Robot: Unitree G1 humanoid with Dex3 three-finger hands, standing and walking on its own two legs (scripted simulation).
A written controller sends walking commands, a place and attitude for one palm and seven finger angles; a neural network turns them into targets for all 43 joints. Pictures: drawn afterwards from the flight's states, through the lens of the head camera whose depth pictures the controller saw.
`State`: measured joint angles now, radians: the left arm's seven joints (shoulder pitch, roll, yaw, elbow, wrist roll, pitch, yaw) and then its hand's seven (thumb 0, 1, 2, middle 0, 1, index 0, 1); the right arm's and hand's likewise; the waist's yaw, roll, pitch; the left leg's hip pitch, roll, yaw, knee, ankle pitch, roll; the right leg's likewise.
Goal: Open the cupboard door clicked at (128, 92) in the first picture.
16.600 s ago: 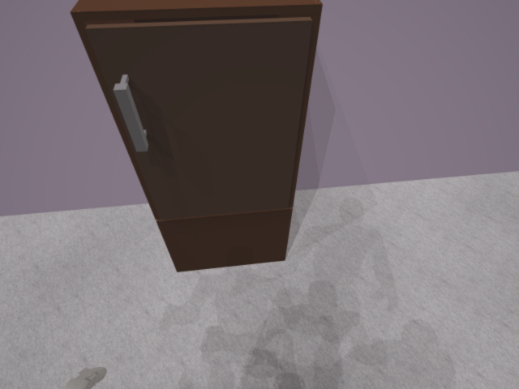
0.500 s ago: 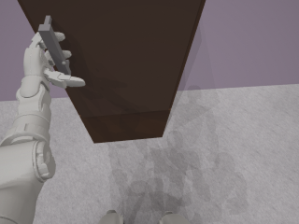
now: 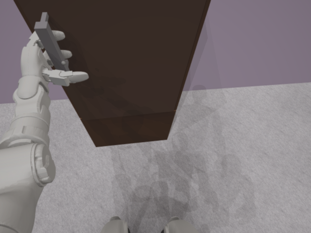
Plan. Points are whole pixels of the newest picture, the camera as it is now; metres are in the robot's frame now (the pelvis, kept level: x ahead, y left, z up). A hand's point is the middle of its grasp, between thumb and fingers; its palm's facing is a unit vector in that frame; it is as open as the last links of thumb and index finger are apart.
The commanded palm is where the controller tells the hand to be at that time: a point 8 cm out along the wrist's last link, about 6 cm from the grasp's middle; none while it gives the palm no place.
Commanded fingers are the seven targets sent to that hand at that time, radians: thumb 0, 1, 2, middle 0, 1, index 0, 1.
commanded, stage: close the thumb around the handle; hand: left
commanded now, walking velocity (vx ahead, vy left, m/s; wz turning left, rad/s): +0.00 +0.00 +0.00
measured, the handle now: (56, 48) +0.57 +0.21 +0.11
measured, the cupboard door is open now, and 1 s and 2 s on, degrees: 1 11 41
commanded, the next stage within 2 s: pull the door open along its arc in 0.48 s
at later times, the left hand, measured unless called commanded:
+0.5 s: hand (63, 62) +0.52 +0.19 +0.11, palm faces +0.06 -1.00 -0.01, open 5.9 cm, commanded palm +0.49 +0.23 +0.11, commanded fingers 0.00 0.90 0.90 -0.40 -1.35 -0.40 -1.35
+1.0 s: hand (66, 83) +0.45 +0.17 +0.11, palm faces +0.03 -1.00 +0.00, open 6.1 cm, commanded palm +0.40 +0.22 +0.11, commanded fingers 0.00 0.90 0.90 -0.40 -1.35 -0.40 -1.35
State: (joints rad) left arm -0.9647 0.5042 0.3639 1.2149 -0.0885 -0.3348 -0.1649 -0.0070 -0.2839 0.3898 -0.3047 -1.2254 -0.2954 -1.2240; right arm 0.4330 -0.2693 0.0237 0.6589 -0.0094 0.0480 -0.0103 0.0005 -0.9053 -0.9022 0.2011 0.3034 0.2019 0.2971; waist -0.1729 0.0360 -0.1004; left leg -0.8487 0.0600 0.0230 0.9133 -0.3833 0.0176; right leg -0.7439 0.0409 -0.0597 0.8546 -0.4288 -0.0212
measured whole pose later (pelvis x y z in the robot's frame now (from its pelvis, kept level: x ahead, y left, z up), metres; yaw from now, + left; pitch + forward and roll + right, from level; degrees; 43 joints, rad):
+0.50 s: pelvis +0.00 +0.00 +0.00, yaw +0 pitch +18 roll -3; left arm -0.97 0.49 0.36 1.21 -0.08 -0.33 -0.16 0.01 0.70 0.80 -0.36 -1.35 -0.36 -1.34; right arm 0.42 -0.27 0.03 0.65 -0.01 0.05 -0.01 0.00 -0.91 -0.90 0.20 0.30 0.20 0.30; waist -0.17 0.04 -0.10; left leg -0.85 0.06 0.02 0.91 -0.39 0.02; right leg -0.74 0.04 -0.06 0.85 -0.43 -0.02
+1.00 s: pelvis +0.02 +0.00 +0.01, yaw -1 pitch +14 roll -2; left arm -0.55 0.34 0.31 0.80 -0.18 -0.29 -0.17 0.01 0.69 0.72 -0.35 -1.35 -0.34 -1.35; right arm 0.42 -0.26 0.00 0.60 0.02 0.07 0.01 0.00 -0.91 -0.90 0.20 0.30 0.20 0.30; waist -0.11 0.04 -0.14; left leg -0.68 0.06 0.06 0.83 -0.39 0.02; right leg -0.60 0.04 -0.02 0.78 -0.43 -0.02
